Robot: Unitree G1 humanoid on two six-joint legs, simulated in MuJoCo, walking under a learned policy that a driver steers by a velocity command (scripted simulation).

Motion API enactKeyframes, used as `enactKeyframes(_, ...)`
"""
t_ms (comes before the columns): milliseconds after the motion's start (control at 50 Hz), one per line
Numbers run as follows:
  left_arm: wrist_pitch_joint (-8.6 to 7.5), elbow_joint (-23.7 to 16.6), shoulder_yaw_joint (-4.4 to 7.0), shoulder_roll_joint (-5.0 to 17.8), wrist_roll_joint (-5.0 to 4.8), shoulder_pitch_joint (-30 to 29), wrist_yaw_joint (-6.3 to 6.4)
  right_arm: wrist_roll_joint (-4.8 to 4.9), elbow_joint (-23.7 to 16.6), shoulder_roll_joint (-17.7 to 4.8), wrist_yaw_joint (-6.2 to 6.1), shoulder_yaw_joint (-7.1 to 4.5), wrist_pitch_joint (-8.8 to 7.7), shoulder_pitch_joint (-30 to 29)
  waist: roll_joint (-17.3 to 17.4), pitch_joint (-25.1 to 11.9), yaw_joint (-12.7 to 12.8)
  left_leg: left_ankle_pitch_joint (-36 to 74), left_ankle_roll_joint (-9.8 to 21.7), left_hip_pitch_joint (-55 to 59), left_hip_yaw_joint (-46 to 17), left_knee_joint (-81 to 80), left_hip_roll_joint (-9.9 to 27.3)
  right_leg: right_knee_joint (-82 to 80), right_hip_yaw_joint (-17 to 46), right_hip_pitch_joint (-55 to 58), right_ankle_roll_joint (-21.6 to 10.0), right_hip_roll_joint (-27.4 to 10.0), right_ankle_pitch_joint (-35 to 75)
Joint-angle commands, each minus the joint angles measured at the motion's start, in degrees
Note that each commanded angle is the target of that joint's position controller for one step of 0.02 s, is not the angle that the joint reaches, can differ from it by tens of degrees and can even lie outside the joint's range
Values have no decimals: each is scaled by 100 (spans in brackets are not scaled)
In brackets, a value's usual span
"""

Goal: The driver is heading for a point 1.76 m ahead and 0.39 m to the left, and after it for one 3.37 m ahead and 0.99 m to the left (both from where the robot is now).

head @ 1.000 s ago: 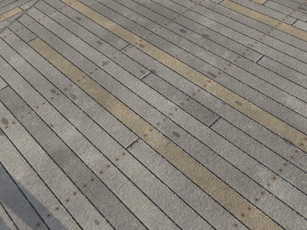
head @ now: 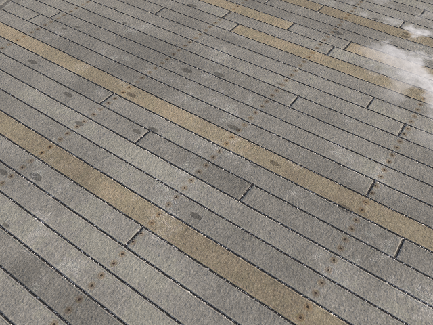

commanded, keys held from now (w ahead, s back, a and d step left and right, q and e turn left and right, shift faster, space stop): no key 0.44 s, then w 0.02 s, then no key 0.54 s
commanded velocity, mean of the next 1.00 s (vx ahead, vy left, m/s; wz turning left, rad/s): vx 0.01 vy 0.00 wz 0.00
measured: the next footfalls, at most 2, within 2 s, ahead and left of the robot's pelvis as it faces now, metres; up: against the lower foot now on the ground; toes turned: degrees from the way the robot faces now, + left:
right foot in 1.88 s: +0.10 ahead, -0.13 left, +0.00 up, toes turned -2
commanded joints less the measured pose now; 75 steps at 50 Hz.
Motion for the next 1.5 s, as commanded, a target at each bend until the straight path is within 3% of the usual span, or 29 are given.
enactKeyframes(20, -71, -186, 157, 688, -6, 0, 31, 6, -156, -653, -29, -121, -61, -90, -8, -240, -4, 688, 130, -15, -301, -503, 292, -454, 310, 66, -136, -362, 1227)
enactKeyframes(440, -74, 705, 79, 569, -38, 72, 79, 17, 392, -585, -104, -44, -53, 289, -2, -91, -19, 561, 178, -66, -287, -664, 219, -582, 119, 74, -51, -274, 1086)
enactKeyframes(460, -69, 791, 61, 506, -40, 170, 82, 18, 454, -548, -111, -35, -45, 398, 36, -216, -17, -50, 200, -25, -264, -729, 177, -574, 31, 112, -60, -195, 540)
enactKeyframes(500, -72, 833, 36, 466, -35, 95, 89, 14, 433, -518, -121, -15, -45, 295, 82, 121, 1, -303, 221, -268, -345, -830, 205, -605, 36, -59, -51, -190, 434)
enactKeyframes(600, -131, 1012, 18, 499, -46, 194, 79, 30, 503, -512, -116, -9, -92, 504, -35, -72, -25, 730, 194, -5, -235, -618, 158, -568, 58, 40, -42, -251, 1189)
enactKeyframes(700, -100, 1146, -12, 445, -59, 248, 87, 35, 538, -445, -109, 6, -56, 607, -6, -86, -19, 933, 208, 54, -231, -594, 155, -566, 34, 53, -32, -245, 1243)
enactKeyframes(1500, -77, 1536, -85, 220, -67, 633, 163, 51, 581, -184, -141, -21, -45, 1144, 26, 99, 15, 674, 307, -50, -340, -801, 180, -653, -50, -106, 76, -271, 891)
Keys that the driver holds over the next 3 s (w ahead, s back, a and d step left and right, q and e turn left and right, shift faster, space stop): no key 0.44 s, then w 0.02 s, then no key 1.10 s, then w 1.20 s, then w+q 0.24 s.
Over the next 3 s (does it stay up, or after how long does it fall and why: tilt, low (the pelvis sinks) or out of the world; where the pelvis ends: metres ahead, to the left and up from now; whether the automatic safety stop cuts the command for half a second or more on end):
stays up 0.66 -0.05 -0.01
